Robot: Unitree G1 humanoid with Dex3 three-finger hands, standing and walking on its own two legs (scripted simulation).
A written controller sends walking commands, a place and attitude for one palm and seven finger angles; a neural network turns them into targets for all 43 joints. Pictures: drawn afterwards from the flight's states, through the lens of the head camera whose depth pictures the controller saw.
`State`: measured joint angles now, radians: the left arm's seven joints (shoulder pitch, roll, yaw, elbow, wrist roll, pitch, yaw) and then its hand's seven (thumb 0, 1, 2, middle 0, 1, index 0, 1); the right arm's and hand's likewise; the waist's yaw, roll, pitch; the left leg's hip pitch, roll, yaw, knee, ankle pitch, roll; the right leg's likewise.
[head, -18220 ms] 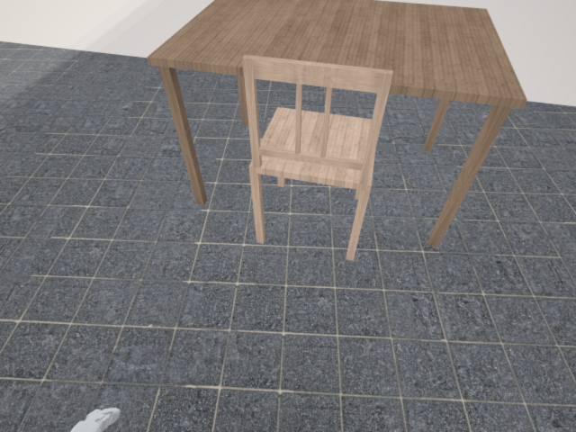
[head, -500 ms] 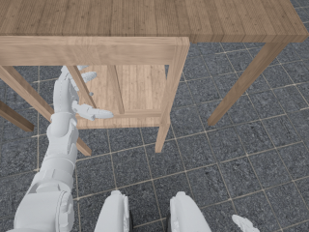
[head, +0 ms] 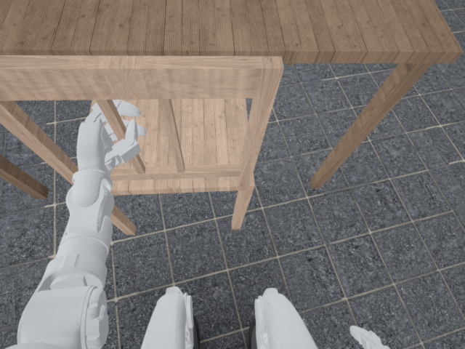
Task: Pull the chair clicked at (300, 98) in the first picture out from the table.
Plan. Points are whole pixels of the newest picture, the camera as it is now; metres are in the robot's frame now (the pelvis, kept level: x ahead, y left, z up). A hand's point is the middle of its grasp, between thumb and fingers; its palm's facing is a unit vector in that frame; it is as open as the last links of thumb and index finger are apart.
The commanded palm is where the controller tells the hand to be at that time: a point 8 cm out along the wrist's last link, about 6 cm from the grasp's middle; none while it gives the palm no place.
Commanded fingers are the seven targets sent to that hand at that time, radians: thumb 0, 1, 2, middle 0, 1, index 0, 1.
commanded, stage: hook a spindle and tug to test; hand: left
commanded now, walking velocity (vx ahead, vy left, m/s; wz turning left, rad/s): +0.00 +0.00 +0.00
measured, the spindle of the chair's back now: (125, 140) +0.47 +0.17 +0.00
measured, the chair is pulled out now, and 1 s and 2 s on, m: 0.00 0.02 0.18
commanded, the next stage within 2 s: step backward, pulling the chair out in 0.54 s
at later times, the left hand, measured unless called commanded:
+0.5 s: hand (136, 149) +0.44 +0.15 +0.03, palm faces +0.01 -1.00 -0.02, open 4.8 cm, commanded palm +0.40 +0.19 +0.02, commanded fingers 0.00 0.90 0.90 -0.50 -1.45 -0.50 -1.45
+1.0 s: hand (134, 151) +0.42 +0.14 +0.04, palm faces +0.00 -0.99 -0.15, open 4.8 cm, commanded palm +0.40 +0.19 +0.04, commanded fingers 0.00 0.90 0.90 -0.50 -1.45 -0.50 -1.45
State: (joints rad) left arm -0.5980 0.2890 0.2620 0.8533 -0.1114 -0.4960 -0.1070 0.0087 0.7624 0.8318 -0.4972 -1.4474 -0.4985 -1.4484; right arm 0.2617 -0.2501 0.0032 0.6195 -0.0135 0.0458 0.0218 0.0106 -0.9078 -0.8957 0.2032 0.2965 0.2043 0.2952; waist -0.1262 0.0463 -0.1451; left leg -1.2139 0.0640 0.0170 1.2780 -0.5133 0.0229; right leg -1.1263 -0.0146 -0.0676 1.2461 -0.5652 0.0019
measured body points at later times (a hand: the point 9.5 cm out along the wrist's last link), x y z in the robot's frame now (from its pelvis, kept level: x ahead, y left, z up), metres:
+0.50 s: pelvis +0.02 +0.00 +0.01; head +0.16 +0.01 +0.44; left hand +0.43 +0.20 +0.03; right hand +0.11 -0.25 -0.11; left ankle +0.04 +0.11 -0.62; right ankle +0.01 -0.13 -0.62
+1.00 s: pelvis +0.04 +0.01 +0.10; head +0.14 +0.02 +0.54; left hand +0.42 +0.20 +0.06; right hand +0.12 -0.25 -0.02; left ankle +0.04 +0.11 -0.62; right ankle +0.01 -0.13 -0.61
